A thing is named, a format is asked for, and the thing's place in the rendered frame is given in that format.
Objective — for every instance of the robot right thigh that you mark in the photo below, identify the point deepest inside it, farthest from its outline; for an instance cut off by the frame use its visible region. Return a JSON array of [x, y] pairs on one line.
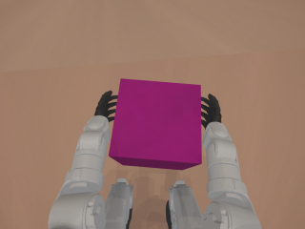
[[187, 212]]

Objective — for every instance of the right robot hand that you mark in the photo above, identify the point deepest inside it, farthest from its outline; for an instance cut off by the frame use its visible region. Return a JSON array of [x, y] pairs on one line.
[[213, 111]]

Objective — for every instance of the right robot upper arm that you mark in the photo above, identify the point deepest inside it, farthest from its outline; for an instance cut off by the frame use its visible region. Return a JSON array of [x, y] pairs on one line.
[[220, 214]]

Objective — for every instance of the left robot forearm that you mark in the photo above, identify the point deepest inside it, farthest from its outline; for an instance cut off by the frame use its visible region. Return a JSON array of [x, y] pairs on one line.
[[86, 173]]

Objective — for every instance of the robot left thigh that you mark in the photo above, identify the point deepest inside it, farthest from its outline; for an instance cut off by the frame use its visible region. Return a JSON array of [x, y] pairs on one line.
[[117, 205]]

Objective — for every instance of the left robot upper arm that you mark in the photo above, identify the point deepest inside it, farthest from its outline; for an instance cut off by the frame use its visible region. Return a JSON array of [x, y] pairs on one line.
[[78, 211]]

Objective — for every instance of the right robot forearm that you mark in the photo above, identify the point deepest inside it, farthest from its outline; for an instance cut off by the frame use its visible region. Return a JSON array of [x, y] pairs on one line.
[[224, 178]]

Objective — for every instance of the carton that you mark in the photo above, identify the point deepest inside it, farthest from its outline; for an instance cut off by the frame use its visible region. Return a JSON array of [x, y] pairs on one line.
[[157, 125]]

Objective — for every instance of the robot thigh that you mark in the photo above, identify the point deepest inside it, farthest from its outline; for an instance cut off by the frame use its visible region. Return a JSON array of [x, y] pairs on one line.
[[117, 205], [187, 212]]

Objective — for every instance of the left robot hand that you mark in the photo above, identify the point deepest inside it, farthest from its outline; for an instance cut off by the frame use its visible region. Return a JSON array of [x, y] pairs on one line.
[[104, 105]]

